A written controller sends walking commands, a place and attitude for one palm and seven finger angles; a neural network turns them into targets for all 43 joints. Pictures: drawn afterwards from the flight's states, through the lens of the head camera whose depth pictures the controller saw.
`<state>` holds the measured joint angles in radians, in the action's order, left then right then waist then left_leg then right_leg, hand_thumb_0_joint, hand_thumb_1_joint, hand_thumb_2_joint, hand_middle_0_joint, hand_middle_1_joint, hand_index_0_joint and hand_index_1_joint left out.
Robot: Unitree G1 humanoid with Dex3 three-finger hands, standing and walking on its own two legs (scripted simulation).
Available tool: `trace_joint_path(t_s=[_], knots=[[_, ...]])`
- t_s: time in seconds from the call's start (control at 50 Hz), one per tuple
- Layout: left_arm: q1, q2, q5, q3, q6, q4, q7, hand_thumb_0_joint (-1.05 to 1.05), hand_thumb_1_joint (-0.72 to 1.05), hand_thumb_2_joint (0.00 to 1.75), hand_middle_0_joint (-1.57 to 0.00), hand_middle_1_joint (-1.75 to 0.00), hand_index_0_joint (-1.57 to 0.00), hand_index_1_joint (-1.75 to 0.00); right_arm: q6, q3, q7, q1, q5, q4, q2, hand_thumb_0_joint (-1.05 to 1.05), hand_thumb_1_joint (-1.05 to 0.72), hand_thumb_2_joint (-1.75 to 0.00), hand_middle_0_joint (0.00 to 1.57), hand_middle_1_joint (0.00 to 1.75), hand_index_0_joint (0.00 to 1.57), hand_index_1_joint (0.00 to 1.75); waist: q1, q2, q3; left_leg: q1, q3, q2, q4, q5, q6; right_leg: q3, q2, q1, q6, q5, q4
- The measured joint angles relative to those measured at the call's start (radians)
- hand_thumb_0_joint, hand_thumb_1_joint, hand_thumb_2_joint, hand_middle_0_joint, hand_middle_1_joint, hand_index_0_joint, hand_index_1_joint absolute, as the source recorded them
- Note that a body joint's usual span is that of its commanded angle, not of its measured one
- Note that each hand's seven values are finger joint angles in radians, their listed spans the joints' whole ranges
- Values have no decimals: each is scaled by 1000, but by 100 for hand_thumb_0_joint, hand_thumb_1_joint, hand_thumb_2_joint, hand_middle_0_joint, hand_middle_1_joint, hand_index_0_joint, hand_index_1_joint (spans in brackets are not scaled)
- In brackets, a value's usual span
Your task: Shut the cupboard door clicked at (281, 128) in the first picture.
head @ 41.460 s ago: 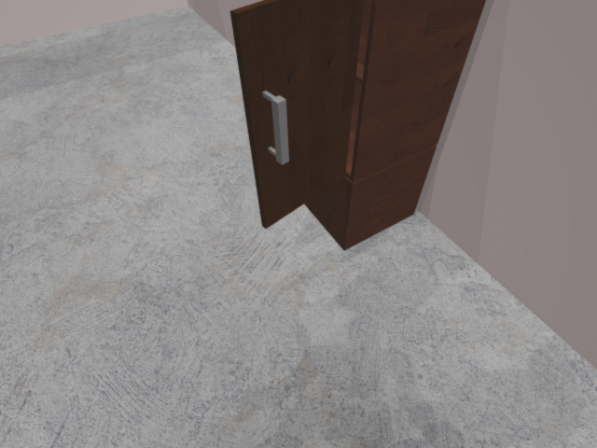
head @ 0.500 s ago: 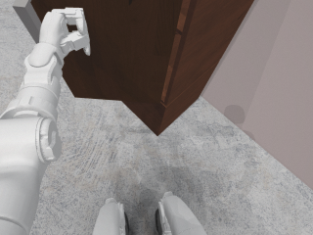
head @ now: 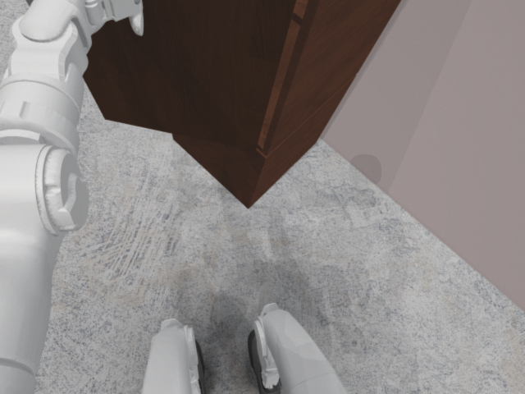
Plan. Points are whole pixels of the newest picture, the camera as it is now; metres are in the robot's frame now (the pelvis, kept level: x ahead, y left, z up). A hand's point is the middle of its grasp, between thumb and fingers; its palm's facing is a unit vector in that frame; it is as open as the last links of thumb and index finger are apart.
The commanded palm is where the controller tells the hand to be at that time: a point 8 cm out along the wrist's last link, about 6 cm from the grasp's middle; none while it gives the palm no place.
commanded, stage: pull the fist back off the door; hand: left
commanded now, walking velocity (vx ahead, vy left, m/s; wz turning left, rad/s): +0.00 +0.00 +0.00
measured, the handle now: out of the picture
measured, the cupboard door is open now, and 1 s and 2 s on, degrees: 34 28 28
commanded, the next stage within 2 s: draw the hand back to the body in 0.86 s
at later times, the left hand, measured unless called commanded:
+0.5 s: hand (158, 1) +0.60 +0.04 +0.13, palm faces +0.16 -0.99 -0.02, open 3.1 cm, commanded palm +0.55 +0.08 +0.13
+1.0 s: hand (173, 43) +0.53 +0.03 +0.14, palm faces +0.13 -0.99 -0.03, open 3.1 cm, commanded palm +0.49 +0.08 +0.14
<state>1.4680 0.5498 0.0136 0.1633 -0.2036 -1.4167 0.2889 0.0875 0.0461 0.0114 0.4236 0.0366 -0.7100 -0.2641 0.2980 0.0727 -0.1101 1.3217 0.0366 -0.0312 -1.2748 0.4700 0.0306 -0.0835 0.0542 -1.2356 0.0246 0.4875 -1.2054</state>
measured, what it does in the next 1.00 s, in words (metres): rises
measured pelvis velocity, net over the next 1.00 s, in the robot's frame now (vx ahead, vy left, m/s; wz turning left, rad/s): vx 0.04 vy -0.03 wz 0.04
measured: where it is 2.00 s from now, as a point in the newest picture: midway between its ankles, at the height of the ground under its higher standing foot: (231, 384)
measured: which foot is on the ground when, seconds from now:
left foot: down 0.00-1.00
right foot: down 0.00-1.00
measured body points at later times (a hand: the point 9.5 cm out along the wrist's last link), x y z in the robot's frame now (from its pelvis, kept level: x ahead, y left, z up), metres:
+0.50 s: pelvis +0.03 -0.01 +0.03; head +0.18 -0.02 +0.46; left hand +0.59 +0.09 +0.13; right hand -0.06 -0.24 -0.08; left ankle +0.05 +0.10 -0.62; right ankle +0.04 -0.11 -0.62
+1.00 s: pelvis +0.04 -0.03 +0.05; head +0.14 -0.04 +0.49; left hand +0.51 +0.08 +0.14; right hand +0.12 -0.28 -0.08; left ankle +0.05 +0.10 -0.62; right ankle +0.04 -0.11 -0.62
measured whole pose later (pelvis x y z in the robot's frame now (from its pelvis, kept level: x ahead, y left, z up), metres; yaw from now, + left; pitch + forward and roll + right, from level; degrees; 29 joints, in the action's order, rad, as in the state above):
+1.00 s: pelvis +0.04 -0.03 +0.05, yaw +3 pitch +20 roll +0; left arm 0.87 0.07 -0.03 0.14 -0.46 -1.07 -0.32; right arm -0.04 -0.04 0.08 0.29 0.07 -0.65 -0.24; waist 0.13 0.04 -0.15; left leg 0.92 0.00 -0.01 -1.02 0.45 -0.01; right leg -0.04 0.04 -0.88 0.06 0.50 -1.03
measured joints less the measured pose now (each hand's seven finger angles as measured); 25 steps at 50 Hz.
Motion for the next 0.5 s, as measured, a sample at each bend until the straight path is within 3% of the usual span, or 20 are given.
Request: trace_joint_path(t_s=[0.04, 0.1, 0.16, 0.2, 0.24, 0.28, 0.4, 0.5], knots=[[9, -33, 3, 53, 14, -3, -87, 5, 93, 100, -130, -150, -130, -150, 0, -2, 5, 20, 14, 8, 3, 1, -91, -90, 21, 29, 20, 30, -5, 8, -7, 11, 1, 1, -1, 0, 0, -1, 0, -9, -2, -1, 1], [19, -107, -11, 134, 17, -8, -331, 4, 86, 96, -130, -150, -130, -150, -5, -3, 37, 41, 49, 13, 12, 1, -91, -90, 21, 29, 20, 30, -5, 8, -18, 16, -2, 4, 6, -4, -1, 2, -4, -16, -6, -3, 4], [24, -161, -90, 187, -13, -16, -566, 2, 83, 94, -130, -150, -130, -150, -9, -6, 83, 51, 92, 17, 21, 1, -91, -90, 21, 29, 20, 30, 7, 9, -33, 25, -5, 4, 11, -6, -2, 6, -5, -28, -6, -3, 5], [17, -168, -158, 190, -43, -23, -659, 2, 84, 94, -130, -150, -130, -150, -15, -13, 110, 54, 109, 18, 28, 1, -91, -90, 21, 29, 20, 30, 21, 11, -41, 30, -9, 2, 10, -4, -3, 9, -3, -36, -5, -1, 0], [-5, -163, -200, 175, -71, -15, -693, 3, 87, 95, -130, -150, -130, -150, -27, -22, 127, 56, 112, 20, 36, 1, -91, -90, 21, 29, 20, 30, 29, 14, -41, 24, -14, -1, 12, -1, -4, 14, -1, -34, -2, 1, -1], [-33, -158, -209, 164, -92, -2, -684, 3, 90, 96, -130, -150, -130, -150, -42, -27, 133, 60, 106, 20, 43, 1, -91, -90, 21, 29, 20, 30, 30, 14, -37, 6, -19, -3, 23, -1, -6, 20, 2, -21, 0, 0, 7], [-144, -189, -126, 176, -96, 42, -608, 2, 92, 93, -130, -150, -130, -150, -80, -25, 123, 82, 74, 26, 42, 1, -91, -90, 21, 29, 20, 30, -2, 17, -24, -95, -36, -10, 102, -12, -10, 39, 9, 69, 4, -14, 77], [-273, -256, -89, 168, -163, 125, -599, 2, 91, 91, -130, -150, -130, -150, -87, -41, 120, 96, 67, 33, 31, 1, -91, -90, 21, 29, 20, 30, -42, 8, -30, -189, -47, -9, 169, -16, -18, 52, 10, 153, 10, -15, 131]])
